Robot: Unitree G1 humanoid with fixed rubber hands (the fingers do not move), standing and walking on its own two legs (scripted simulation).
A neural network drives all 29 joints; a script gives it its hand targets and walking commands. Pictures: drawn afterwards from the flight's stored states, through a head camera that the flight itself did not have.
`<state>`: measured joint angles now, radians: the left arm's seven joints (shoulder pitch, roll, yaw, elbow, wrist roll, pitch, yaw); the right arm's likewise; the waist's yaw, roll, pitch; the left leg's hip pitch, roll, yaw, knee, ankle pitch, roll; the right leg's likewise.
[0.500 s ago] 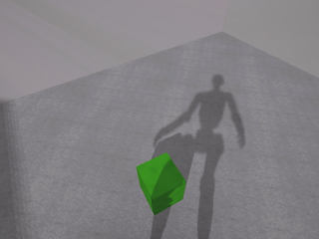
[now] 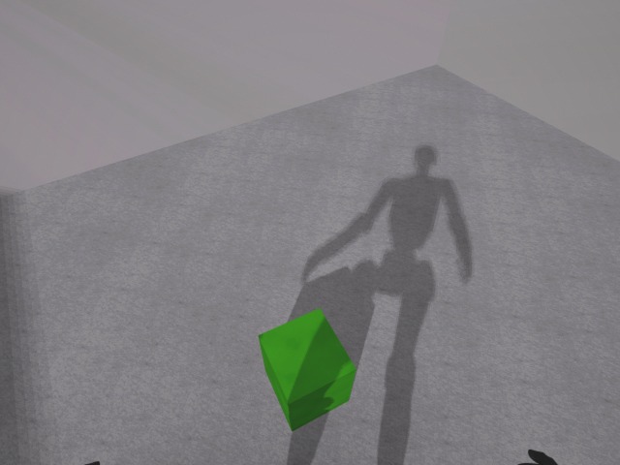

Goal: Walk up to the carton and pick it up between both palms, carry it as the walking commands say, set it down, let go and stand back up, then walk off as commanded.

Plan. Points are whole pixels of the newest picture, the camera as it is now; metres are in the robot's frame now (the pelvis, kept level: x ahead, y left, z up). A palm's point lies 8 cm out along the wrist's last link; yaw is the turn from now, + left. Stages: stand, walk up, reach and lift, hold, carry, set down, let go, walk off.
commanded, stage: walk up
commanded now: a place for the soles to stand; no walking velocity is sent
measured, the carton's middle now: (305, 369) +0.52 +0.02 -0.65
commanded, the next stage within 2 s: none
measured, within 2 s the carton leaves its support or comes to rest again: neither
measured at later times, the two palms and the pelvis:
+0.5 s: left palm out of the picture +0.10 +0.32 -0.10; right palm out of the picture +0.10 -0.30 -0.10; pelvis +0.00 +0.01 +0.01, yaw -1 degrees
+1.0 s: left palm out of the picture +0.08 +0.21 -0.09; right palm out of the picture +0.18 -0.50 -0.08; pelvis +0.05 -0.14 -0.02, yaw +12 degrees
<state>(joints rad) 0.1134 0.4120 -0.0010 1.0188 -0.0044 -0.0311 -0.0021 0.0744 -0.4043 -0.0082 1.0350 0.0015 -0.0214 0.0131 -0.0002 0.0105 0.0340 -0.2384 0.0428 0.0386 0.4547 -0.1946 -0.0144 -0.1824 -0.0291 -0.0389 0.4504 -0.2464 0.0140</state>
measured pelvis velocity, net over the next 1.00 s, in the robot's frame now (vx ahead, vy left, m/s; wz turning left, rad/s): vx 0.05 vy -0.14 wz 0.21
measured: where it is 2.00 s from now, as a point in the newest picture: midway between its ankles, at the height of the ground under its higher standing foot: outside the picture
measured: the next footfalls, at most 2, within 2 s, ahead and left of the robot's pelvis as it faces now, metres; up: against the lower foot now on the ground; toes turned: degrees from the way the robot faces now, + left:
right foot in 0.88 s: +0.14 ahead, -0.25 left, +0.00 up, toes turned +7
left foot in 1.22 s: +0.13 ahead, -0.06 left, +0.00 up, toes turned +20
